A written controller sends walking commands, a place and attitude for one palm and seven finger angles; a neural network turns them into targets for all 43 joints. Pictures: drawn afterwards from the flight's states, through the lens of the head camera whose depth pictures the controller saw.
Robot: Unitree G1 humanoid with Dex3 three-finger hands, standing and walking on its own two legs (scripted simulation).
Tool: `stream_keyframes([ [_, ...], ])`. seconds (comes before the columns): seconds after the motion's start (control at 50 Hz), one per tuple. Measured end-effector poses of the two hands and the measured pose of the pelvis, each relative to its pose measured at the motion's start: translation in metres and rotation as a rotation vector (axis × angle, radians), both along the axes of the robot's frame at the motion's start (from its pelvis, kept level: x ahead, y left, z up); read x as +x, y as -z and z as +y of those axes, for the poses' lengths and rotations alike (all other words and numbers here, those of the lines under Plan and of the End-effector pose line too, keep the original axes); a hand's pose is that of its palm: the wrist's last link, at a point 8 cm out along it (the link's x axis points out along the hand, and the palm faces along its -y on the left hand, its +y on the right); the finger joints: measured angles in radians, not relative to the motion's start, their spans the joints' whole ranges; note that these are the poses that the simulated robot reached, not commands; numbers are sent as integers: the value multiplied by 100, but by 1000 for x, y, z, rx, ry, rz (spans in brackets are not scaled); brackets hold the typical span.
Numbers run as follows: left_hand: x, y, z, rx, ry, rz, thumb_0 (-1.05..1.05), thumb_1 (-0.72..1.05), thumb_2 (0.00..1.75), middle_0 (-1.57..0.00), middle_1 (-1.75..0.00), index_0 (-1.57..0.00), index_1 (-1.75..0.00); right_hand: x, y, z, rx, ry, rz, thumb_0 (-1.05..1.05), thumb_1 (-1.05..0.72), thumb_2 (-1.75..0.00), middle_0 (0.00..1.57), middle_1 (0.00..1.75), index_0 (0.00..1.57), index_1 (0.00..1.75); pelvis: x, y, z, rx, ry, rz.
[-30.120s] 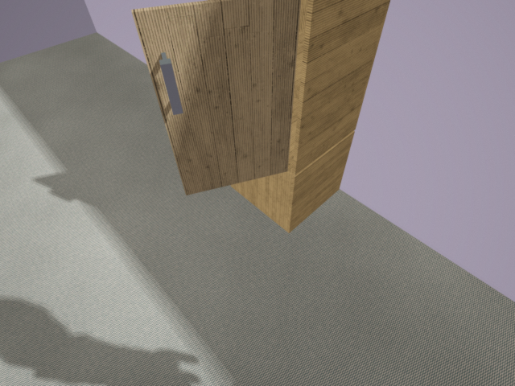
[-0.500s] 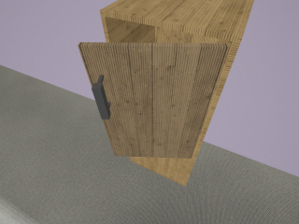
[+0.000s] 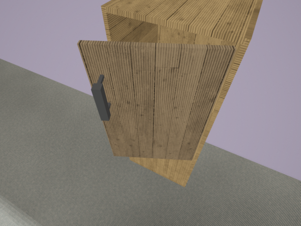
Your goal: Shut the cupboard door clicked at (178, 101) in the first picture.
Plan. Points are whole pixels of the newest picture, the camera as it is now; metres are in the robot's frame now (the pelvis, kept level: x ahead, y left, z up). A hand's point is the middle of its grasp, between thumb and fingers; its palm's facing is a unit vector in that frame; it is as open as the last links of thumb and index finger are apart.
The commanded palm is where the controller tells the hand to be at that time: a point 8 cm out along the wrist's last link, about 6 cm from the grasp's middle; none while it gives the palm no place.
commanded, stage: look again from close up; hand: left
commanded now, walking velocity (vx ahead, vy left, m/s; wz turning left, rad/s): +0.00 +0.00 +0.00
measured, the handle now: (103, 98) +0.44 +0.17 +0.09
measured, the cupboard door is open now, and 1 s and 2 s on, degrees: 24 24 24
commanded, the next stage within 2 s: raise the hand and make a fist in 0.12 s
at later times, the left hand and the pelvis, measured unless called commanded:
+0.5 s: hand (88, 203) +0.17 +0.17 +0.00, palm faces +0.05 -1.00 +0.00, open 6.8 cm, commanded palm +0.11 +0.23 -0.04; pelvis -0.04 -0.01 -0.05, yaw +3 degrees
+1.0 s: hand (71, 213) +0.15 +0.20 +0.00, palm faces +0.02 -1.00 -0.04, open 4.4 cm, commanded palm +0.12 +0.25 +0.01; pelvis -0.06 +0.01 -0.06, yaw +4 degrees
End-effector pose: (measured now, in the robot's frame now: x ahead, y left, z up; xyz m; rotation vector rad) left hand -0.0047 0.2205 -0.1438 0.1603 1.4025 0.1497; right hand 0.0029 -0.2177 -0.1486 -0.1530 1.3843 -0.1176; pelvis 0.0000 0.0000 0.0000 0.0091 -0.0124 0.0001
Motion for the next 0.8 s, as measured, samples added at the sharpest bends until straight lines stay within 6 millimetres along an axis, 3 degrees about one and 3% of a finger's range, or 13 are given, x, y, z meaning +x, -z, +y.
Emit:
stream_keyframes([
  [0.24, 14, -1, 4, 20, 10, -31, 0, 91, 90, -20, -30, -20, -30, -3, 1, 0, 3, 13, 11, 0, -91, -90, 20, 30, 20, 30, 2, 0, -1, -4, 1, 4],
  [0.26, 25, -5, 9, 17, -53, -98, 0, 91, 90, -20, -30, -20, -30, 1, -1, -2, -17, 10, -27, 0, -91, -90, 20, 30, 20, 30, 0, 2, -1, -6, 3, 0],
  [0.28, 44, -16, 14, 32, -69, -234, 1, 91, 90, -20, -30, -21, -30, 6, -3, -6, -45, 13, -99, 0, -91, -90, 20, 30, 21, 30, -2, 5, -1, -4, 2, 3],
  [0.38, 141, -111, 15, 49, -67, -943, 1, 91, 90, -22, -33, -23, -32, 57, -17, -25, -77, -18, -476, 1, -91, -90, 20, 30, 20, 30, -11, 16, 1, 5, -53, 43],
  [0.44, 164, -144, 7, -32, -9, -1265, 1, 91, 90, -25, -36, -25, -36, 93, -30, -35, -83, -62, -648, 1, -91, -90, 20, 30, 20, 30, -24, 28, -2, 12, -50, 97],
  [0.48, 160, -147, 0, -96, 70, -1409, 0, 91, 90, -28, -39, -28, -39, 115, -39, -39, -94, -103, -745, 1, -91, -90, 20, 30, 20, 30, -34, 40, -5, 18, -45, 129],
  [0.52, 146, -136, -3, -142, 151, -1451, 0, 91, 90, -31, -43, -31, -42, 134, -47, -42, -105, -147, -825, 1, -91, -90, 20, 30, 20, 30, -44, 53, -8, 19, -43, 150],
  [0.6, 107, -98, 4, -178, 137, -1339, 0, 90, 90, -38, -50, -38, -49, 164, -56, -37, -119, -228, -943, 1, -91, -90, 20, 30, 20, 30, -60, 74, -10, 9, -55, 176],
  [0.64, 90, -89, 14, -143, 92, -1309, 0, 90, 90, -42, -54, -42, -53, 171, -57, -29, -116, -262, -976, 1, -91, -90, 20, 30, 20, 30, -65, 81, -10, -4, -66, 183],
  [0.72, 81, -105, 23, -71, 79, -1387, 1, 90, 90, -49, -61, -49, -61, 172, -46, -4, -79, -314, -976, 1, -91, -90, 20, 30, 20, 30, -71, 88, -8, -35, -91, 179],
  [0.8, 100, -129, 17, -102, 166, -1461, 1, 90, 90, -56, -69, -56, -69, 153, -28, 21, -16, -320, -904, 1, -91, -90, 20, 30, 20, 30, -74, 86, -4, -55, -102, 172],
])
